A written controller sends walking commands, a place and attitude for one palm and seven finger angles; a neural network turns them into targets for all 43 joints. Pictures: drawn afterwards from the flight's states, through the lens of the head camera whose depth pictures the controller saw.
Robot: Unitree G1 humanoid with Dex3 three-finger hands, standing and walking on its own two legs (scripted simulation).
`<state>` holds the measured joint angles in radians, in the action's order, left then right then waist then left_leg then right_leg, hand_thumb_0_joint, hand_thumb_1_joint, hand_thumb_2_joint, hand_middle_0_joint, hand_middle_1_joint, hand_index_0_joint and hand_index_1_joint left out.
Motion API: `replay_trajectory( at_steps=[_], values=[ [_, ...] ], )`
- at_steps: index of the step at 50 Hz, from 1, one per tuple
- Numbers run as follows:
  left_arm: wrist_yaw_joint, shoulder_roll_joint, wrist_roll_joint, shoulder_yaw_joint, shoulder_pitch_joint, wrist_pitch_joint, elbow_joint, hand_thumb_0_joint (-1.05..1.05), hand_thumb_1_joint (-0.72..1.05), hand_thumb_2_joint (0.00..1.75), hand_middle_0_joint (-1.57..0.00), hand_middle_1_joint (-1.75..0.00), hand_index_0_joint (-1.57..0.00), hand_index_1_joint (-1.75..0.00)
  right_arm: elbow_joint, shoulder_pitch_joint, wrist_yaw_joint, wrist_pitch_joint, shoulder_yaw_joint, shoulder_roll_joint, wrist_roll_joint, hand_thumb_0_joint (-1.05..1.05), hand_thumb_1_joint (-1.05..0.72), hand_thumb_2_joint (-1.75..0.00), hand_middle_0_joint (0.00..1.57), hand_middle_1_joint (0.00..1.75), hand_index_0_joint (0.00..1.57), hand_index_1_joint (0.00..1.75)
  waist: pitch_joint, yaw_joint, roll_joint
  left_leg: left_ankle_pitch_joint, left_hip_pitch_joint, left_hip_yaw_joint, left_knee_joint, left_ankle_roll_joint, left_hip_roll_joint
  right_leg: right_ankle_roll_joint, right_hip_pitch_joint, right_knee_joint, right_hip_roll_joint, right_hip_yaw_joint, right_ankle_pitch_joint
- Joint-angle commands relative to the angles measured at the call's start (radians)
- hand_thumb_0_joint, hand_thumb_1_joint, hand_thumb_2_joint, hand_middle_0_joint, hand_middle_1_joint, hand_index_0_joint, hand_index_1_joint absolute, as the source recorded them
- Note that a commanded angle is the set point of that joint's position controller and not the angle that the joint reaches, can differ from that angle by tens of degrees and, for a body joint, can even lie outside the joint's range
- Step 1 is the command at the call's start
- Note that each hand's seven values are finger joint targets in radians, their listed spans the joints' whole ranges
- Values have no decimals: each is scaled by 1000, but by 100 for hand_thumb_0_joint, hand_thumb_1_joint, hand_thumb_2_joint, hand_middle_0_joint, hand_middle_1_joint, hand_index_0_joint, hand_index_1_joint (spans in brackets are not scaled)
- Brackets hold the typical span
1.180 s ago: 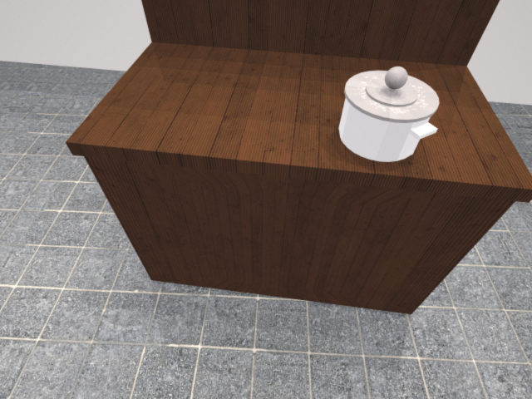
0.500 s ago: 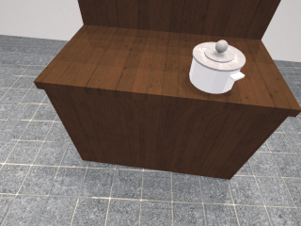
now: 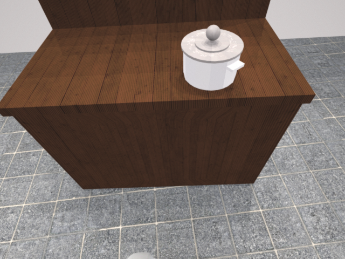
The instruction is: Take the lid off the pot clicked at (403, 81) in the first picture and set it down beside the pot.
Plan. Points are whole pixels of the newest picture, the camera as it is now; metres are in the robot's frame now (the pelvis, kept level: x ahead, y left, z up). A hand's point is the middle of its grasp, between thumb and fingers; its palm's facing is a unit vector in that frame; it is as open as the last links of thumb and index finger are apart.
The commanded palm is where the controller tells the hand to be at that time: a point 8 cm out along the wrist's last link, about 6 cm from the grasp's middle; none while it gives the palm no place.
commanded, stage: take the last steps up to it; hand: left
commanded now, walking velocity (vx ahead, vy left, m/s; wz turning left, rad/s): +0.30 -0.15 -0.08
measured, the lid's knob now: (213, 32) +0.73 -0.07 +0.15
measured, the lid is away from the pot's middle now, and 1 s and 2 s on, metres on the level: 0.00 0.00 0.00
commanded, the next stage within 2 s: come to a stop and stand still in 0.68 s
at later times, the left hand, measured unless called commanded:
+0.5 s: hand out of the picture +0.13 +0.20 -0.18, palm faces -0.01 -0.99 -0.12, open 7.4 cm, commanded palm none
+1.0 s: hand (163, 172) +0.39 +0.07 -0.16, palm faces -0.05 -0.98 -0.19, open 7.3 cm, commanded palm none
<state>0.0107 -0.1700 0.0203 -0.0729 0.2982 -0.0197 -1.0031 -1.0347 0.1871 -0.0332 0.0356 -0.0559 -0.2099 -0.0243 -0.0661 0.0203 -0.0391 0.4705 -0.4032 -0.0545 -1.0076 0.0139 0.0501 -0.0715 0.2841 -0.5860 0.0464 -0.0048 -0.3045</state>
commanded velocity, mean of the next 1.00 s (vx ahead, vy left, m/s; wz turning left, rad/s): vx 0.10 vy -0.04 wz -0.02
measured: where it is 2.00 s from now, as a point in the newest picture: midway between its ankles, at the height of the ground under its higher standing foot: (189, 248)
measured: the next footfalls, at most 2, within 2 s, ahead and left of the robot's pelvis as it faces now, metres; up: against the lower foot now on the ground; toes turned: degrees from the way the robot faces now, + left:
left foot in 0.34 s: +0.14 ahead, +0.12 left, +0.00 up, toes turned +4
right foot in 0.80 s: +0.36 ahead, -0.16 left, +0.00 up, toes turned -3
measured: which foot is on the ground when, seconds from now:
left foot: up 0.00-0.32, down 0.34-0.80, up 0.82-1.00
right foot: down 0.00-0.34, up 0.36-0.78, down 0.80-1.00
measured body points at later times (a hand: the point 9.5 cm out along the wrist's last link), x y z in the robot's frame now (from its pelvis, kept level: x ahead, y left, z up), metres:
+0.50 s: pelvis +0.12 +0.02 +0.01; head +0.14 +0.06 +0.46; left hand +0.13 +0.25 -0.17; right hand +0.12 -0.21 -0.13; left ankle +0.10 +0.12 -0.73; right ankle +0.08 -0.11 -0.64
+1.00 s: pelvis +0.26 -0.08 +0.00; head +0.32 -0.09 +0.45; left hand +0.40 +0.13 -0.14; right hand +0.22 -0.31 -0.16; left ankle +0.22 +0.06 -0.65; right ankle +0.32 -0.17 -0.73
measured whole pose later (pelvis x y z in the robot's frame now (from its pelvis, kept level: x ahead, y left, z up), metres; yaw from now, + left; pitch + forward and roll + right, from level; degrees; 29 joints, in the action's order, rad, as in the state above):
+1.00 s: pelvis +0.26 -0.08 +0.00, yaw -3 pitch +0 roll +1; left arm 0.03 -0.12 0.01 -0.04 0.09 0.02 -0.96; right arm -1.09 0.27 -0.05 0.03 -0.05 -0.18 -0.01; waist -0.12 -0.05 -0.01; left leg 0.52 -0.44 -0.02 -1.12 0.04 0.04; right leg -0.06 0.34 -0.52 -0.03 -0.14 -0.19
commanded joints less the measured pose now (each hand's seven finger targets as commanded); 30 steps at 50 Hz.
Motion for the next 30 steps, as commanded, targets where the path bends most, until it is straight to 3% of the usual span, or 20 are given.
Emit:
replay_trajectory(
  at_steps=[1, 6, 9, 11, 13, 14, 15, 16, 17, 18, 19, 20, 21, 22, 23, 25, 27, 30],
  values=[
    [10, -129, 1, -20, 72, 36, 45, 0, 90, 90, -20, -30, -20, -30, 73, -7, 20, -45, -14, -59, -8, 0, -90, -90, 20, 30, 20, 30, 55, -3, 103, -91, -173, 29, -87, 7, 36, -137, -162, 355, -241, 343, -24],
    [4, -137, 6, -14, 136, 51, 26, 0, 90, 90, -20, -30, -20, -30, 89, -64, 26, -48, -15, -50, -6, 0, -90, -90, 20, 30, 20, 30, 25, 19, 143, -113, -193, 3, 21, 9, 36, -163, -198, 387, -233, 320, -4],
    [3, -132, 10, -12, 137, 54, 20, 0, 90, 90, -20, -30, -20, -30, 97, -83, 26, -58, -13, -43, -3, 0, -90, -90, 20, 30, 20, 30, 16, 18, 138, -88, -177, -5, 122, 2, 32, -178, -214, 382, -238, 318, 36],
    [2, -140, 13, -13, 132, 51, 20, 0, 90, 90, -20, -30, -20, -30, 97, -67, 26, -66, -13, -36, 1, 0, -90, -90, 20, 30, 20, 30, 14, 15, 173, -63, -120, -11, 181, -10, 28, -183, -182, 374, -245, 311, 31],
    [-3, -137, 12, -14, 98, 49, 22, 0, 90, 90, -20, -30, -20, -30, 85, -24, 22, -76, -12, -34, 3, 0, -90, -90, 20, 30, 20, 30, 4, -14, 151, -77, -25, -26, 293, -21, 17, -169, -137, 344, -230, 281, 55],
    [-4, -131, 9, -13, 82, 48, 21, 0, 90, 90, -20, -30, -20, -30, 69, 21, 17, -82, -9, -32, 2, 0, -90, -90, 20, 30, 20, 30, 8, -36, 128, -130, 72, -45, 385, -23, 2, -148, -95, 305, -199, 252, 64],
    [-8, -128, 3, -14, 60, 47, 21, 0, 90, 90, -20, -30, -20, -30, 39, 102, 9, -90, -8, -35, 1, 0, -90, -90, 20, 30, 20, 30, 29, -74, 98, -203, 217, -67, 498, -27, -18, -119, -34, 222, -158, 204, 90],
    [-14, -98, 3, -10, 64, 47, 26, 0, 90, 90, -20, -30, -20, -30, -4, 227, -1, -100, -19, -77, 1, 0, -90, -90, 20, 30, 20, 30, 59, -115, 0, -185, 416, 22, 568, -41, 43, -85, 93, 21, -101, 154, 83],
    [-29, -49, -3, -4, 84, 48, 37, 0, 90, 90, -20, -30, -20, -30, -26, 339, -10, -103, -45, -187, -16, 0, -90, -90, 20, 30, 20, 30, 91, -145, -255, -23, 550, 416, 717, -124, 305, -18, 310, -273, 2, 50, -82],
    [-29, -70, 10, -5, 37, 51, 73, 0, 90, 90, -20, -30, -20, -30, -17, 364, -18, -95, -44, -219, -13, 0, -90, -90, 20, 30, 20, 30, 36, -141, -251, 29, 493, 645, 841, -211, 471, 6, 440, -486, -2, 40, -218],
    [-32, -94, 22, -16, -7, 48, 80, 0, 90, 90, -20, -30, -20, -30, 2, 311, -20, -88, -33, -192, -13, 0, -90, -90, 20, 30, 20, 30, -53, -123, -103, 38, 370, 599, 861, -246, 472, 10, 471, -591, -77, 102, -154],
    [-34, -95, 30, -24, -8, 42, 56, 0, 90, 90, -20, -30, -20, -30, 8, 249, -16, -91, -12, -113, -13, 0, -90, -90, 20, 30, 20, 30, -91, -80, -74, -3, 248, 477, 868, -190, 388, 20, 435, -630, -94, 106, -53],
    [-39, -80, 29, -22, 14, 39, 46, 0, 90, 90, -20, -30, -20, -30, 22, 203, -20, -102, 3, -77, -9, 0, -90, -90, 20, 30, 20, 30, -101, -49, -68, -88, 196, 410, 864, -176, 352, 31, 421, -653, -106, 99, -6],
    [-45, -66, 27, -21, 31, 32, 37, 0, 90, 90, -20, -30, -20, -30, 24, 182, -19, -112, 11, -64, -5, 0, -90, -90, 20, 30, 20, 30, -95, -25, -63, -235, 196, 296, 849, -159, 315, 42, 413, -652, -120, 100, 52],
    [-48, -54, 23, -17, 45, 26, 30, 0, 90, 90, -20, -30, -20, -30, 19, 184, -21, -121, 15, -55, -1, 0, -90, -90, 20, 30, 20, 30, -60, -16, -63, -387, 229, 207, 825, -153, 286, 54, 403, -642, -119, 88, 82],
    [-50, -39, 17, -9, 36, 17, 28, 0, 90, 90, -20, -30, -20, -30, -5, 224, -24, -128, 13, -62, 2, 0, -90, -90, 20, 30, 20, 30, -10, -19, -78, -584, 283, 95, 782, -158, 249, 70, 402, -622, -121, 57, 108],
    [-51, -27, 14, -2, -6, 13, 47, 0, 90, 90, -20, -30, -20, -30, -17, 253, -25, -131, 14, -68, 3, 0, -90, -90, 20, 30, 20, 30, -12, -24, -53, -678, 310, 67, 773, -163, 238, 78, 428, -559, -129, 30, 118],
    [-53, -11, 12, 14, -90, 14, 71, 0, 90, 90, -20, -30, -20, -30, -48, 299, -22, -122, 9, -68, 0, 0, -90, -90, 20, 30, 20, 30, -26, -53, -99, -706, 353, 12, 763, -152, 219, 86, 429, -371, -141, -40, 149]
  ],
)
